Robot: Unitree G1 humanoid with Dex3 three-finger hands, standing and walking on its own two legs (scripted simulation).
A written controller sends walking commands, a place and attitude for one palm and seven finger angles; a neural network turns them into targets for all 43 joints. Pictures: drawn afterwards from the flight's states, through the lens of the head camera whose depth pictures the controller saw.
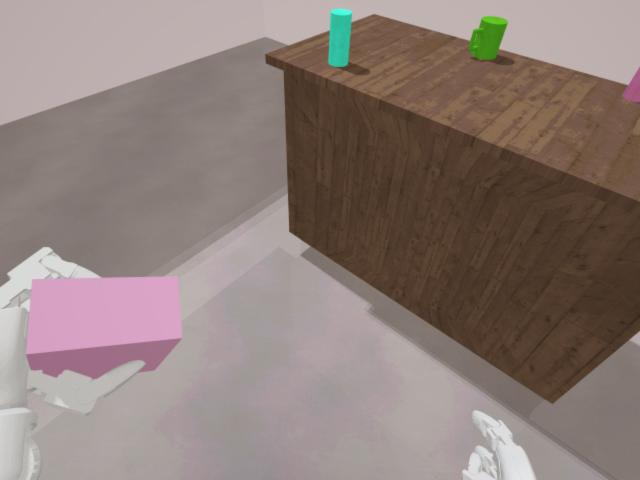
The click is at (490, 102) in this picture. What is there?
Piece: table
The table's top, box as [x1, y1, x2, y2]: [265, 14, 639, 215]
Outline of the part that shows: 265,54 266,63 639,215 639,102 629,101 621,95 627,86 625,84 500,49 498,50 496,57 494,59 479,59 474,57 470,53 471,51 467,49 469,42 468,40 375,14 351,22 348,64 343,67 331,66 327,62 329,30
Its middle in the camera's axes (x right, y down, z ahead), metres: +0.46 -0.38 +1.01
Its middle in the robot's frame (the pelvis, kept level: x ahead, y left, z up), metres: +1.04 -0.39 +0.04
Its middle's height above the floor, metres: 0.81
